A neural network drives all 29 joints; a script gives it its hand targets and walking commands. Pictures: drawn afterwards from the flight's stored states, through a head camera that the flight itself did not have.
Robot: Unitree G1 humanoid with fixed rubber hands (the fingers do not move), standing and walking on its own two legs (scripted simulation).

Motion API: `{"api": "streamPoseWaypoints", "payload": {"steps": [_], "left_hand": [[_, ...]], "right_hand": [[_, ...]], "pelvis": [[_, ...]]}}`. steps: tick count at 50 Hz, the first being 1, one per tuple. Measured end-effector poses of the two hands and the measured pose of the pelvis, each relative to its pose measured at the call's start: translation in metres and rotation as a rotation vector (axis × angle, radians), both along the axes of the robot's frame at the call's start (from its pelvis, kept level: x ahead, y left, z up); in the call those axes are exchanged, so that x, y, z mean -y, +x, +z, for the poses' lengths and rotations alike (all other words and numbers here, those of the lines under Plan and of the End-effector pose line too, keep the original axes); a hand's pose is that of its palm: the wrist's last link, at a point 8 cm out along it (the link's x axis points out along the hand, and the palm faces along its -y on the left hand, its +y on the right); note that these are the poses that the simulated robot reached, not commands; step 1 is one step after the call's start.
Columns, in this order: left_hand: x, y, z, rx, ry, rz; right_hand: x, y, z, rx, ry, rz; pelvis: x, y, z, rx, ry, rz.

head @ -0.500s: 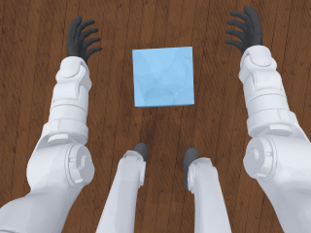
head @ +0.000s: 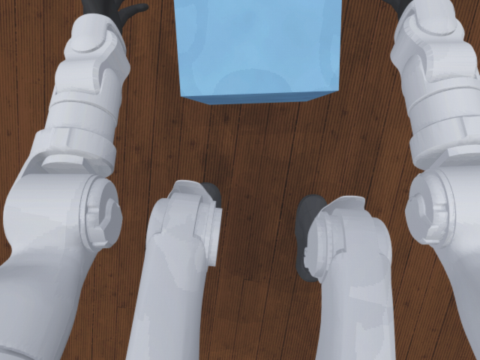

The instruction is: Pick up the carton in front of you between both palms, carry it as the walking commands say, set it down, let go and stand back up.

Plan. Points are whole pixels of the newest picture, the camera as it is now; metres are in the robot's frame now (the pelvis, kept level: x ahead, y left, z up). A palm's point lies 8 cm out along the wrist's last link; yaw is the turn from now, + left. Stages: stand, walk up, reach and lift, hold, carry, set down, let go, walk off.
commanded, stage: reach and lift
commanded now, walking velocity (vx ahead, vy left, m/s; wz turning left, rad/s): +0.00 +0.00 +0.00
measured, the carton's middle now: (256, 38) +0.54 +0.04 -0.29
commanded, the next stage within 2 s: none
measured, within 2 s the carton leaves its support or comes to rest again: leaves its support in 1.06 s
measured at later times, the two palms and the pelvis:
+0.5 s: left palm (136, 22) +0.54 +0.21 -0.22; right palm (382, 13) +0.57 -0.14 -0.22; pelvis +0.01 +0.00 -0.05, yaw +0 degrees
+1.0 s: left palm (151, 21) +0.54 +0.19 -0.22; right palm (366, 14) +0.56 -0.12 -0.22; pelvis +0.00 +0.00 -0.05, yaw +0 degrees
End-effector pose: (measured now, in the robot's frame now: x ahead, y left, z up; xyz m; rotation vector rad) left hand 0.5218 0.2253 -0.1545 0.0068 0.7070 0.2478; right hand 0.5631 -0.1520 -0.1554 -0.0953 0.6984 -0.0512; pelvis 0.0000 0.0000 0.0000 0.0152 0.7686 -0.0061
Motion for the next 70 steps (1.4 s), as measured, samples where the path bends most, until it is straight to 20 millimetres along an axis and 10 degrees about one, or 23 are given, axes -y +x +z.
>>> {"api": "streamPoseWaypoints", "payload": {"steps": [14, 53, 58, 70], "left_hand": [[0.01, 0.007, -0.072, -0.046, 0.002, -0.029], [0.036, 0.015, -0.058, -0.037, -0.052, -0.073], [0.038, 0.011, -0.03, -0.001, -0.032, -0.004], [0.044, -0.019, 0.094, 0.016, -0.058, -0.013]], "right_hand": [[0.0, -0.003, -0.074, -0.032, 0.008, -0.002], [-0.037, -0.001, -0.062, -0.046, 0.053, 0.015], [-0.041, -0.007, -0.036, -0.01, 0.064, 0.0], [-0.034, -0.039, 0.097, 0.005, 0.074, -0.042]], "pelvis": [[-0.005, 0.0, -0.042, 0.114, -0.004, 0.002], [0.001, 0.005, -0.053, 0.127, 0.002, -0.008], [0.0, 0.007, -0.048, 0.095, -0.004, 0.0], [-0.001, -0.003, 0.012, 0.029, -0.012, 0.003]]}}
